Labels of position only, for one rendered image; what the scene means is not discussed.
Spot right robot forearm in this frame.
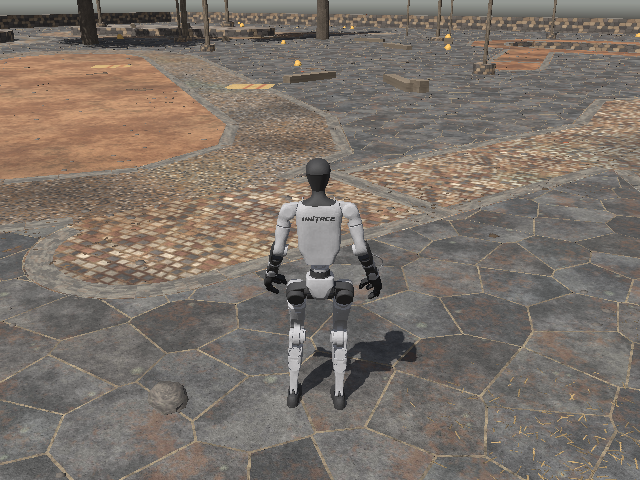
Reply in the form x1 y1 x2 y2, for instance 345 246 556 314
358 241 379 280

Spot robot left shin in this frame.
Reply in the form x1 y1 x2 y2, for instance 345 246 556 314
288 328 303 394

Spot robot right hand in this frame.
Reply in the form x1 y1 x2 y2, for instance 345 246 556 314
359 276 382 299

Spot left robot foot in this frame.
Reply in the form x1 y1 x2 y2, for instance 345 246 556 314
287 382 302 408

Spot robot left hand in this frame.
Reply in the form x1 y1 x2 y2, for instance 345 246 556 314
264 274 287 294

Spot left robot forearm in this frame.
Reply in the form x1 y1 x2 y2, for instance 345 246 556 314
266 241 283 277

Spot robot right upper arm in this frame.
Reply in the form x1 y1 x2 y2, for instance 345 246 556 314
339 201 368 256

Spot robot left upper arm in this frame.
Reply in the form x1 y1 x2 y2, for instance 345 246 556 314
273 202 298 257

